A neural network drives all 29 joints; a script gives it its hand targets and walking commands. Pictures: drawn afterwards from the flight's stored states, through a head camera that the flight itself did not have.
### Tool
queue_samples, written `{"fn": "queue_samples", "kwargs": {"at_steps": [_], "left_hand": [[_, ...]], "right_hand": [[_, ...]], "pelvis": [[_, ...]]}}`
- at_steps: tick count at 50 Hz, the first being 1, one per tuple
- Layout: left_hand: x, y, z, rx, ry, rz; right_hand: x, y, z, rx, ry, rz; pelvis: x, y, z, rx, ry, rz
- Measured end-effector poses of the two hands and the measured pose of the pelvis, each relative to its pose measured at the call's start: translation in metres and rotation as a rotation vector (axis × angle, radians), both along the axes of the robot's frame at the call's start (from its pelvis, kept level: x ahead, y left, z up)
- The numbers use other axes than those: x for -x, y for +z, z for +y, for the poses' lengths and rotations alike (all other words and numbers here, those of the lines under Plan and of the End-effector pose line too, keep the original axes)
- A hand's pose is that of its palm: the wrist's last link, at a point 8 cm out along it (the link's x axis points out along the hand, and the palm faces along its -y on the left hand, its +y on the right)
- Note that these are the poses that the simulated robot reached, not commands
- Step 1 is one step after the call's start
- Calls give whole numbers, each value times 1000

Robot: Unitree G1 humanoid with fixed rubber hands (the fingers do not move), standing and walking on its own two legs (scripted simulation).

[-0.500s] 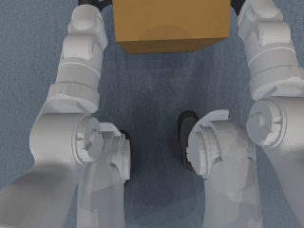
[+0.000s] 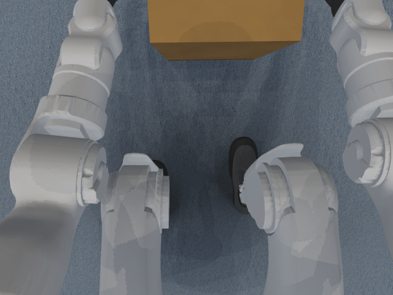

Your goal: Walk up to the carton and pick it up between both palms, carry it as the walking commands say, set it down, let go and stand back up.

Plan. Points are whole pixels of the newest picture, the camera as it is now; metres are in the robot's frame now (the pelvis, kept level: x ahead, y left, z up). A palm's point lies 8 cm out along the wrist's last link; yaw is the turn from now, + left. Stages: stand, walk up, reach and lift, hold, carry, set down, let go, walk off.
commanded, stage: set down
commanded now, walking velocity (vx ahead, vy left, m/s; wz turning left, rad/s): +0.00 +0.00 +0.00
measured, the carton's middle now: out of the picture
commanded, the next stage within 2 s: let go in 1.44 s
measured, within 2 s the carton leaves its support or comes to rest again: neither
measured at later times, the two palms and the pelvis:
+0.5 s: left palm out of the picture +0.57 +0.10 -0.06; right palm out of the picture +0.53 -0.27 -0.06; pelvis +0.01 +0.00 +0.06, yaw -1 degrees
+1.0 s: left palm out of the picture +0.57 +0.11 +0.09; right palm out of the picture +0.53 -0.28 +0.09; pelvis +0.03 +0.00 +0.19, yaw -2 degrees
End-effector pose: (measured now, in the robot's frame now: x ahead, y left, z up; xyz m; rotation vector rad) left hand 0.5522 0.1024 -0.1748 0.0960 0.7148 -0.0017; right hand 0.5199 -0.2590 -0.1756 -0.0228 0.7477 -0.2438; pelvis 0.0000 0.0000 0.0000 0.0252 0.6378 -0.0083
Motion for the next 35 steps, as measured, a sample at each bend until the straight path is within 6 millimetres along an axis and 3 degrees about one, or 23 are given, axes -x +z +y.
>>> {"fn": "queue_samples", "kwargs": {"at_steps": [7, 14, 35], "left_hand": [[-4, 9, 1, 3, 2, -28], [-10, 43, -5, -2, 13, -65], [-14, 173, 3, -7, 49, -94]], "right_hand": [[-3, 8, -4, -3, -4, -31], [-10, 41, -3, -12, -4, -95], [-12, 173, -10, 2, 4, -118]], "pelvis": [[-1, 0, -1, -2, -5, 2], [-4, 11, 1, -10, -19, 21], [-13, 106, -2, -25, -37, 149]]}}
